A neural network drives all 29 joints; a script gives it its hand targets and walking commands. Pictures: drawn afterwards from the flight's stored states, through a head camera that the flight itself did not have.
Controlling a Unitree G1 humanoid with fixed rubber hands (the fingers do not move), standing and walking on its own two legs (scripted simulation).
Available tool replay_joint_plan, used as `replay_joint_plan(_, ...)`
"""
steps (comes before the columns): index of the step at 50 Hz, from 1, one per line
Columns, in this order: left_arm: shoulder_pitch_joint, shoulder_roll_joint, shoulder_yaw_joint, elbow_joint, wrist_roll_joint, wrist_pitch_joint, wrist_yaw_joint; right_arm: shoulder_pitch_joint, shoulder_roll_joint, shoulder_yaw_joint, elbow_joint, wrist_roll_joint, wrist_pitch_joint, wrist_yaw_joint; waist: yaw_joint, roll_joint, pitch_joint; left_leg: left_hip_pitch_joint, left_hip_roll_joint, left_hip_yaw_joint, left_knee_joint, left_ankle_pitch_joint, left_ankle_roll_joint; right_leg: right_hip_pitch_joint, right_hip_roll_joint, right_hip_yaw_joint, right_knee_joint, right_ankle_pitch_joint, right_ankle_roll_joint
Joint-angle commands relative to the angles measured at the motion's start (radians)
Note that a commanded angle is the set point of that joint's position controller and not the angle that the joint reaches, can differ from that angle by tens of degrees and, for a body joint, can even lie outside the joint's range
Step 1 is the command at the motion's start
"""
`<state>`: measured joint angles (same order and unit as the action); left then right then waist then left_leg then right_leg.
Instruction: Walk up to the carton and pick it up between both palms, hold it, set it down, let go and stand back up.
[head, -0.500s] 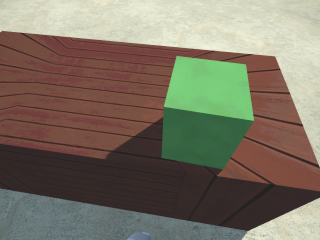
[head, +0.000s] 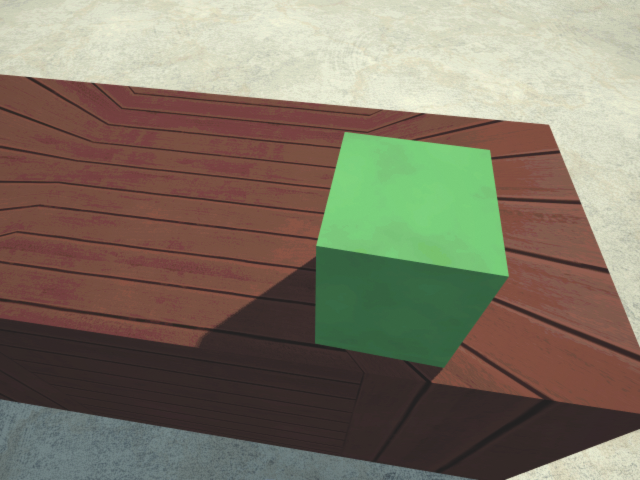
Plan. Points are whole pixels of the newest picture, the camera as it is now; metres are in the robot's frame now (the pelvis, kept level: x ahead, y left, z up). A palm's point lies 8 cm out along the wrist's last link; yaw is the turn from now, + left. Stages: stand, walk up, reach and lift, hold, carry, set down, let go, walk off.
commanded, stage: walk up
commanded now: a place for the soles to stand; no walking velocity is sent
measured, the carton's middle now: (396, 253) +0.41 -0.08 +0.02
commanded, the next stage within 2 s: reach and lift in 1.78 s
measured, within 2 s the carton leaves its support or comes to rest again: neither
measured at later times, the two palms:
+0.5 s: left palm out of the picture +0.01 +0.22 -0.13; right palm out of the picture +0.05 -0.26 -0.14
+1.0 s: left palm out of the picture -0.05 +0.22 -0.13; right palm out of the picture +0.06 -0.24 -0.13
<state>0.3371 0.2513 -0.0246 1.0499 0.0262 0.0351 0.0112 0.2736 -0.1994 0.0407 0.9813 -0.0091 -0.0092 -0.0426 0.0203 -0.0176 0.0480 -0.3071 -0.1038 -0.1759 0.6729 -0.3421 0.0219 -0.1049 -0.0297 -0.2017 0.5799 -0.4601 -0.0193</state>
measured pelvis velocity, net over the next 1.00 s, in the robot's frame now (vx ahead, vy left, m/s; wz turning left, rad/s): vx -0.01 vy -0.02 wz -0.03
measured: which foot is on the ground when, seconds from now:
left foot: down 0.00-1.00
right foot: down 0.00-1.00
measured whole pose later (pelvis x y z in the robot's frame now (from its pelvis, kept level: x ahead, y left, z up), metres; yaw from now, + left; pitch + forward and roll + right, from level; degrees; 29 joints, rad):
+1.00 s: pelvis -0.01 -0.02 +0.01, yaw -2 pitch -3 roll +0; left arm 0.39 0.19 -0.02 1.09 0.01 -0.01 0.02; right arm 0.14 -0.19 0.06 1.10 -0.02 -0.01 -0.03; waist 0.03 0.00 0.05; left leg -0.21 -0.03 -0.05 0.54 -0.28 0.01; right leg -0.04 0.03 -0.06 0.46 -0.37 -0.05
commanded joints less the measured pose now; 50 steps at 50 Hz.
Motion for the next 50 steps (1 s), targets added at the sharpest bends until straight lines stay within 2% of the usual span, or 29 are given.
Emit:
replay_joint_plan(1,0.094,0.11,0.024,-0.036,0.004,-0.017,0.009,0.061,-0.176,-0.04,-0.036,-0.002,-0.01,-0.013,-0.011,0.087,-0.029,0.0,0.193,-0.278,-0.174,0.435,0.109,0.01,-0.037,0.15,-0.07,0.193,-0.013)
replay_joint_plan(3,0.114,0.102,0.023,-0.028,-0.002,-0.031,0.01,0.016,-0.157,-0.029,-0.038,0.001,-0.014,-0.011,0.005,0.07,-0.042,-0.059,0.135,-0.152,-0.088,0.506,0.072,0.097,-0.082,0.163,-0.133,0.35,-0.032)
replay_joint_plan(5,0.111,0.139,0.034,-0.02,-0.006,-0.036,0.015,-0.017,-0.12,-0.014,-0.04,-0.006,-0.014,-0.013,0.012,0.038,-0.017,-0.141,0.081,0.005,0.009,0.414,0.015,0.157,-0.179,0.168,-0.158,0.55,-0.075)
replay_joint_plan(6,0.097,0.133,0.034,-0.018,0.003,-0.033,0.017,-0.011,-0.112,-0.015,-0.041,-0.01,-0.012,-0.014,0.003,0.021,0.025,-0.161,0.083,0.028,0.019,0.385,0.007,0.151,-0.208,0.168,-0.163,0.598,-0.097)
replay_joint_plan(8,0.091,0.134,0.034,-0.018,-0.003,-0.028,0.017,-0.013,-0.112,-0.017,-0.042,-0.009,-0.014,-0.011,0.006,-0.027,0.031,-0.127,0.093,0.038,-0.002,0.353,0.015,0.106,-0.211,0.134,-0.168,0.581,-0.098)
replay_joint_plan(9,0.084,0.132,0.029,-0.017,-0.002,-0.026,0.015,-0.022,-0.119,-0.017,-0.047,-0.009,-0.014,-0.008,0.0,-0.028,0.044,-0.092,0.096,0.033,-0.015,0.405,0.026,0.075,-0.201,0.12,-0.154,0.552,-0.094)
replay_joint_plan(10,0.081,0.118,0.027,-0.018,-0.002,-0.026,0.015,-0.014,-0.114,-0.023,-0.04,-0.008,-0.019,-0.004,-0.003,0.017,0.041,-0.076,0.104,0.029,-0.023,0.451,0.031,0.073,-0.176,0.109,-0.14,0.557,-0.075)
replay_joint_plan(13,0.05,0.135,0.029,-0.032,0.0,-0.024,0.012,0.027,-0.126,-0.03,-0.033,-0.01,-0.021,-0.003,-0.031,-0.017,0.001,0.007,0.113,-0.006,-0.026,0.56,0.06,0.038,-0.142,0.07,-0.077,0.541,-0.054)
replay_joint_plan(15,0.048,0.119,0.023,-0.037,-0.003,-0.021,0.008,0.051,-0.16,-0.044,-0.028,-0.012,-0.025,-0.008,-0.035,0.036,-0.052,0.131,0.15,-0.088,-0.039,0.63,0.093,-0.035,-0.101,0.073,0.007,0.502,-0.03)
replay_joint_plan(17,0.037,0.105,0.022,-0.06,-0.003,-0.014,0.008,0.095,-0.193,-0.059,-0.025,0.002,-0.02,-0.014,-0.054,0.106,-0.12,0.197,0.222,-0.247,-0.118,0.622,0.152,-0.101,-0.035,0.098,0.106,0.339,0.002)
replay_joint_plan(18,0.022,0.096,0.029,-0.075,-0.004,-0.011,0.007,0.084,-0.2,-0.062,-0.02,0.003,-0.013,-0.017,-0.051,0.127,-0.097,0.164,0.251,-0.315,-0.175,0.55,0.182,-0.128,-0.004,0.126,0.116,0.162,0.012)
replay_joint_plan(19,0.015,0.074,0.024,-0.085,-0.009,-0.011,0.009,0.056,-0.204,-0.06,-0.017,0.001,-0.008,-0.019,-0.04,0.155,-0.054,0.149,0.282,-0.353,-0.231,0.481,0.199,-0.166,0.007,0.153,0.095,-0.039,0.012)
replay_joint_plan(20,0.041,0.065,0.024,-0.081,-0.008,-0.013,0.014,0.011,-0.209,-0.06,-0.023,-0.003,-0.002,-0.019,-0.013,0.163,-0.03,0.136,0.301,-0.368,-0.229,0.479,0.2,-0.172,0.006,0.195,0.02,-0.085,0.004)
replay_joint_plan(21,0.072,0.056,0.021,-0.059,-0.008,-0.022,0.015,-0.035,-0.2,-0.05,-0.025,-0.007,0.0,-0.015,0.012,0.116,-0.013,0.104,0.279,-0.279,-0.197,0.522,0.159,-0.118,-0.025,0.216,-0.099,0.055,-0.002)
replay_joint_plan(22,0.1,0.072,0.027,-0.039,-0.009,-0.037,0.016,-0.084,-0.169,-0.036,-0.034,-0.008,0.0,-0.006,0.029,0.068,0.002,-0.018,0.21,-0.162,-0.149,0.472,0.097,0.009,-0.059,0.239,-0.195,0.208,-0.018)
replay_joint_plan(23,0.097,0.097,0.037,-0.02,-0.013,-0.048,0.014,-0.099,-0.122,-0.021,-0.034,-0.007,-0.002,-0.001,0.019,-0.004,0.021,-0.089,0.12,-0.032,-0.079,0.381,0.042,0.081,-0.119,0.29,-0.224,0.408,-0.052)
replay_joint_plan(24,0.093,0.115,0.042,-0.019,-0.016,-0.053,0.013,-0.094,-0.104,-0.01,-0.026,-0.009,-0.004,-0.001,0.008,-0.031,0.037,-0.117,0.096,0.033,-0.039,0.291,0.011,0.095,-0.189,0.321,-0.23,0.563,-0.09)
replay_joint_plan(25,0.097,0.111,0.043,-0.015,-0.015,-0.056,0.013,-0.088,-0.094,-0.009,-0.015,-0.014,-0.007,-0.003,0.005,-0.021,0.035,-0.122,0.1,0.059,-0.05,0.21,-0.001,0.117,-0.224,0.338,-0.244,0.65,-0.102)
replay_joint_plan(27,0.085,0.109,0.044,-0.013,-0.006,-0.059,0.014,-0.087,-0.102,-0.012,0.007,-0.021,-0.014,-0.002,0.0,-0.045,0.032,-0.086,0.114,0.066,-0.087,0.262,0.011,0.151,-0.202,0.294,-0.216,0.779,-0.106)
replay_joint_plan(28,0.091,0.108,0.04,-0.018,-0.009,-0.061,0.014,-0.086,-0.104,-0.009,0.005,-0.022,-0.017,0.001,-0.002,-0.053,0.016,-0.051,0.117,0.072,-0.101,0.287,0.016,0.156,-0.187,0.273,-0.212,0.817,-0.085)
replay_joint_plan(29,0.086,0.103,0.041,-0.011,-0.007,-0.06,0.014,-0.072,-0.101,-0.01,0.011,-0.022,-0.021,0.004,-0.011,-0.06,0.012,-0.023,0.122,0.088,-0.128,0.344,0.021,0.154,-0.168,0.234,-0.192,0.795,-0.07)
replay_joint_plan(32,0.108,0.096,0.037,-0.004,-0.011,-0.055,0.018,-0.076,-0.106,-0.016,0.026,-0.016,-0.017,0.004,-0.008,-0.038,0.024,0.061,0.128,0.086,-0.118,0.439,0.023,0.077,-0.14,0.243,-0.188,0.766,-0.015)
replay_joint_plan(36,0.118,0.078,0.027,0.009,-0.013,-0.052,0.019,-0.087,-0.124,-0.013,0.043,-0.013,-0.016,0.001,-0.014,0.001,0.021,0.088,0.141,0.074,-0.119,0.465,0.034,0.044,-0.115,0.233,-0.186,0.654,-0.025)
replay_joint_plan(37,0.123,0.091,0.031,0.007,-0.015,-0.054,0.018,-0.085,-0.116,-0.008,0.048,-0.016,-0.015,0.0,-0.011,-0.033,0.002,0.109,0.144,0.069,-0.122,0.454,0.034,0.031,-0.111,0.234,-0.193,0.602,-0.027)
replay_joint_plan(38,0.129,0.08,0.033,0.002,-0.017,-0.055,0.019,-0.096,-0.116,-0.005,0.05,-0.014,-0.013,-0.001,-0.002,-0.009,0.015,0.116,0.151,0.073,-0.13,0.443,0.025,0.014,-0.107,0.241,-0.204,0.585,-0.018)
replay_joint_plan(41,0.113,0.095,0.036,-0.006,-0.013,-0.054,0.019,-0.099,-0.118,-0.005,0.061,-0.011,-0.009,-0.001,-0.011,-0.024,0.001,0.111,0.15,0.076,-0.145,0.41,0.023,0.023,-0.097,0.243,-0.207,0.531,-0.025)
replay_joint_plan(43,0.129,0.069,0.03,0.001,-0.013,-0.056,0.02,-0.126,-0.118,-0.005,0.071,-0.012,-0.009,-0.003,-0.003,0.016,0.021,0.083,0.15,0.077,-0.148,0.379,0.027,0.028,-0.108,0.273,-0.214,0.562,-0.017)
replay_joint_plan(48,0.123,0.068,0.026,0.006,-0.013,-0.057,0.018,-0.106,-0.111,0.003,0.079,-0.009,-0.012,0.001,-0.017,-0.017,0.028,0.133,0.167,0.055,-0.19,0.33,0.043,-0.044,-0.077,0.262,-0.224,0.369,-0.041)
replay_joint_plan(50,0.131,0.064,0.023,0.016,-0.012,-0.058,0.017,-0.098,-0.132,-0.003,0.088,-0.013,-0.014,0.003,-0.016,0.017,0.043,0.137,0.173,0.042,-0.216,0.286,0.052,-0.068,-0.072,0.277,-0.223,0.321,-0.041)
